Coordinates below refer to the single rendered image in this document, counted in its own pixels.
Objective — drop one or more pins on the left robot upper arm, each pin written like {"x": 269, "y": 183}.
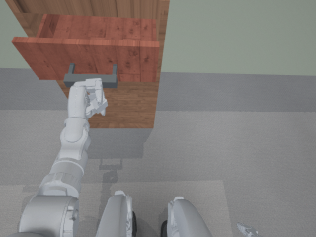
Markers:
{"x": 50, "y": 216}

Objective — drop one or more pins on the left robot hand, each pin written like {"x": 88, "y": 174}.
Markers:
{"x": 78, "y": 99}

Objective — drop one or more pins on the right robot hand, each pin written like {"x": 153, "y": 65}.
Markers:
{"x": 248, "y": 231}

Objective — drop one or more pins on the handle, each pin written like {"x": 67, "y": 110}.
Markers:
{"x": 108, "y": 80}

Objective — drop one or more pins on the left robot shin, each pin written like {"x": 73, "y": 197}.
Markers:
{"x": 129, "y": 224}

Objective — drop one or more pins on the left robot thigh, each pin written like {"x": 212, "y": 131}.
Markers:
{"x": 117, "y": 213}

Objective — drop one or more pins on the cabinet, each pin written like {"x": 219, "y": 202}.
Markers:
{"x": 132, "y": 104}

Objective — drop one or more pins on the robot left forearm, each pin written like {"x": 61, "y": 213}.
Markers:
{"x": 64, "y": 178}

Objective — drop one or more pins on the drawer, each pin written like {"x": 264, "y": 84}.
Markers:
{"x": 94, "y": 44}

